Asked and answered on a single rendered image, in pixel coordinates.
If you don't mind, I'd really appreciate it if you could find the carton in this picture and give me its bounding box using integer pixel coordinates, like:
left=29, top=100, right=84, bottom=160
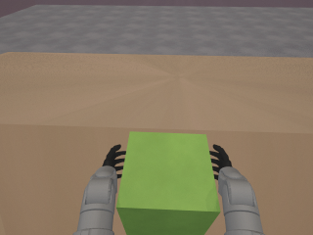
left=116, top=131, right=221, bottom=235

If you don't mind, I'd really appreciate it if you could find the left robot forearm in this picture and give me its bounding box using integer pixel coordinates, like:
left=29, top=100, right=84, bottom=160
left=72, top=165, right=117, bottom=235

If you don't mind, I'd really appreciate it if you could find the right robot forearm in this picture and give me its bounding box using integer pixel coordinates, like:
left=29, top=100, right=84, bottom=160
left=218, top=166, right=265, bottom=235

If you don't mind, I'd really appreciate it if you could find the right robot hand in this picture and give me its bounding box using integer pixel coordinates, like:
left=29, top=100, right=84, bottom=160
left=209, top=144, right=232, bottom=180

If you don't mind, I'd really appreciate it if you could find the left robot hand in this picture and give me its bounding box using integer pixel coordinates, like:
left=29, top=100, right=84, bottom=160
left=102, top=144, right=126, bottom=179

